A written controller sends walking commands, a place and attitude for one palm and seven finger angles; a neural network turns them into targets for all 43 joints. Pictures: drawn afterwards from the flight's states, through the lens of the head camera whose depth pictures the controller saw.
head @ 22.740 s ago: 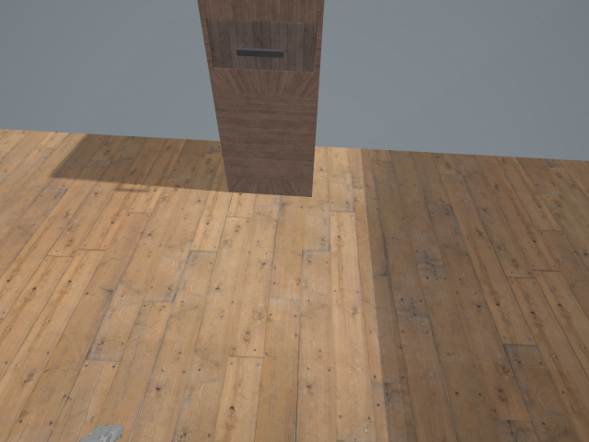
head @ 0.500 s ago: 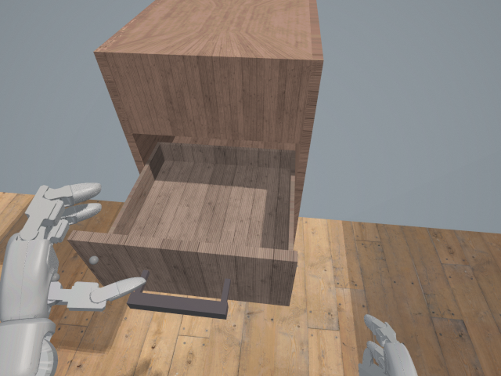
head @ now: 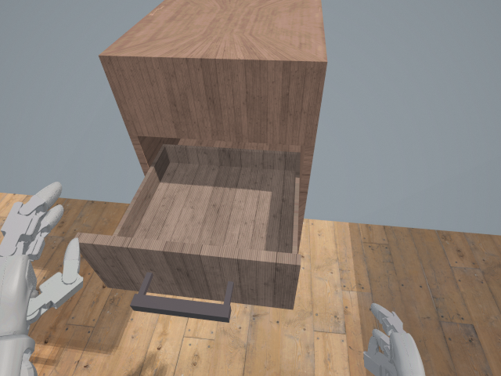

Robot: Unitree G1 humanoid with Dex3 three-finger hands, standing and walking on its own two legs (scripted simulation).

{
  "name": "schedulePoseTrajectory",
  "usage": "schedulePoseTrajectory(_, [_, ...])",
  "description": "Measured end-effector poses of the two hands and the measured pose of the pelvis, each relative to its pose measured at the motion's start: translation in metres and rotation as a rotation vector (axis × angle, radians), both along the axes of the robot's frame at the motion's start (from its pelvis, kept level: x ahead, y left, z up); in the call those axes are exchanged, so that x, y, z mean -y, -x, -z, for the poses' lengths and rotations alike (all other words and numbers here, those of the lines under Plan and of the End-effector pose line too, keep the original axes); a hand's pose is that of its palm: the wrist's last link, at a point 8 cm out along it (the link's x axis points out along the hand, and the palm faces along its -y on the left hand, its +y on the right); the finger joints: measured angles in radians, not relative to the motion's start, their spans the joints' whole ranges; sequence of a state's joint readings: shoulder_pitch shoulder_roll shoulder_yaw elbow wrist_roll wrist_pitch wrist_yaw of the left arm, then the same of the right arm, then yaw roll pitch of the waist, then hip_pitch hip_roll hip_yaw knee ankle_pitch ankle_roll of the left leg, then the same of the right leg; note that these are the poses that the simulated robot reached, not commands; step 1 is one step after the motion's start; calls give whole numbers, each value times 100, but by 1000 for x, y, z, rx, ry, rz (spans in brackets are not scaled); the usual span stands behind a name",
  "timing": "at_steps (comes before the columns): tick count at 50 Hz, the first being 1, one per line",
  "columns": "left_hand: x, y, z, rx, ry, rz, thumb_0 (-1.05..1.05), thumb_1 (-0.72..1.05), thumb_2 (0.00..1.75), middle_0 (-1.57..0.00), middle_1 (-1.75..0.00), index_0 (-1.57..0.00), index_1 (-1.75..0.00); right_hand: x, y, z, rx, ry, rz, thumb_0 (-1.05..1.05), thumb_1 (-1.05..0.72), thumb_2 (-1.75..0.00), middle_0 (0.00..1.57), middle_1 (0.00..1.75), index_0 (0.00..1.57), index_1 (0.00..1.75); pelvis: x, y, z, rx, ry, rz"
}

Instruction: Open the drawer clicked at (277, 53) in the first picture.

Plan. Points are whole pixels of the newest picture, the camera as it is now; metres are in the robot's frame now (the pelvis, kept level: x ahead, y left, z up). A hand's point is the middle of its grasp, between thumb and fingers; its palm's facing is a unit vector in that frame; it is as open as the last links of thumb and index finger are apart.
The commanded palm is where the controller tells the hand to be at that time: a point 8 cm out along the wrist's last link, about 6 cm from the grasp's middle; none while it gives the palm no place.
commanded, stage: draw the hand back to the body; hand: left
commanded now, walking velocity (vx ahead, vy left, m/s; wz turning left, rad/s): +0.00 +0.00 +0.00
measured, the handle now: (184, 295) +0.25 +0.16 -0.03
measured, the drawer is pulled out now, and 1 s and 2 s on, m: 0.30 0.30 0.30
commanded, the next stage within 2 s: step back with the hand held close in 0.12 s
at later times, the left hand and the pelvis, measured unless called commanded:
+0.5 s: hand (88, 282) +0.18 +0.22 +0.14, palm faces +0.32 -0.83 -0.46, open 7.4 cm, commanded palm +0.10 +0.28 +0.18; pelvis -0.02 +0.00 -0.01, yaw +0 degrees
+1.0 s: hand out of the picture +0.08 +0.22 +0.16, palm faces +0.42 -0.84 -0.34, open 7.4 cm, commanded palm +0.01 +0.27 +0.18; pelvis -0.12 -0.01 -0.02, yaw +1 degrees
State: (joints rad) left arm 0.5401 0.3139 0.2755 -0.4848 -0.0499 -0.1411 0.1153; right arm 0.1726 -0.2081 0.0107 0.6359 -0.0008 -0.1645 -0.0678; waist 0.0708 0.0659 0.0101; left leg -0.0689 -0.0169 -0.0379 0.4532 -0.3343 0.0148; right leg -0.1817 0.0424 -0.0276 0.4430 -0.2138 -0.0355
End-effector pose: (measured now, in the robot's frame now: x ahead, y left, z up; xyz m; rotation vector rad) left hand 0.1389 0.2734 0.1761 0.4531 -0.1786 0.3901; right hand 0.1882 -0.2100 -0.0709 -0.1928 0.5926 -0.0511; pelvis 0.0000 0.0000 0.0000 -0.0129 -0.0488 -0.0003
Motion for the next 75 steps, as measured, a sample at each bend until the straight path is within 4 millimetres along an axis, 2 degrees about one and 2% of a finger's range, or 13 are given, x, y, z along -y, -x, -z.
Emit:
schedulePoseTrajectory(10, [5, 4, -5, 10, -22, -4, 1, 86, 89, -21, -31, -21, -32, 2, 7, 5, -10, -15, 1, 1, -90, -90, 20, 30, 20, 30, 5, 3, 1, 2, -3, -4])
schedulePoseTrajectory(18, [3, -2, -17, 61, -116, 6, 1, 88, 90, -21, -30, -21, -30, 18, 22, 8, -60, 34, 28, 1, -90, -90, 20, 30, 20, 30, 9, 11, 2, -42, 3, -11])
schedulePoseTrajectory(26, [9, -2, 15, -46, -70, 101, 1, 89, 90, -21, -30, -21, -30, 42, 60, 4, -112, 92, 154, 1, -90, -90, 20, 30, 20, 30, 1, 27, 6, -79, -3, -4])
schedulePoseTrajectory(30, [4, 15, 16, -39, -86, 130, 1, 89, 90, -21, -30, -21, -30, 44, 81, -2, -112, 125, 174, 1, -90, -90, 20, 30, 20, 30, -1, 40, 9, -78, -6, -1])
schedulePoseTrajectory(36, [-2, 49, -3, 89, -137, 104, 1, 89, 90, -21, -30, -21, -30, 34, 102, -4, -69, 138, 135, 1, -90, -90, 20, 30, 20, 30, 0, 61, 14, -58, -19, 7])
schedulePoseTrajectory(40, [0, 69, -9, 163, -132, 49, 1, 89, 90, -21, -30, -21, -30, 26, 112, 3, -30, 104, 102, 1, -90, -90, 20, 30, 20, 30, 5, 73, 18, -32, -23, 17])
schedulePoseTrajectory(44, [10, 83, -2, 183, -89, 21, 1, 89, 90, -21, -30, -21, -30, 26, 128, 16, -36, 71, 77, 1, -90, -90, 20, 30, 20, 30, 11, 89, 24, -19, -25, 12])
schedulePoseTrajectory(48, [17, 96, 6, 166, -17, 32, 1, 89, 90, -21, -30, -21, -30, 33, 156, 20, -119, 92, 81, 1, -90, -90, 20, 30, 20, 30, 12, 107, 19, -19, -39, -8])
schedulePoseTrajectory(53, [13, 120, 12, 146, -62, 68, 1, 89, 90, -21, -30, -21, -30, 44, 191, 16, -124, 152, 110, 1, -90, -90, 20, 30, 20, 30, 10, 133, 23, -35, -22, -21])
schedulePoseTrajectory(58, [10, 146, 1, 119, -106, 42, 1, 89, 90, -21, -30, -21, -30, 49, 222, 15, -109, 110, 148, 1, -90, -90, 20, 30, 20, 30, 19, 155, 16, -14, -12, 6])
schedulePoseTrajectory(66, [49, 177, -14, 156, -125, 96, 1, 89, 90, -20, -30, -20, -30, 65, 257, 33, -119, 14, 118, 1, -90, -90, 20, 30, 20, 30, 42, 202, 18, -17, 14, 37])
schedulePoseTrajectory(70, [63, 195, -12, 120, -100, 144, 1, 89, 90, -21, -30, -21, -30, 77, 281, 21, -144, 9, 139, 1, -90, -90, 20, 30, 20, 30, 51, 229, 8, -28, -43, 29])
schedulePoseTrajectory(75, [61, 226, 5, -4, -86, 137, 1, 89, 90, -21, -30, -21, -30, 93, 308, 0, -106, 53, 202, 1, -90, -90, 20, 30, 20, 30, 55, 250, 1, -57, -73, 43])
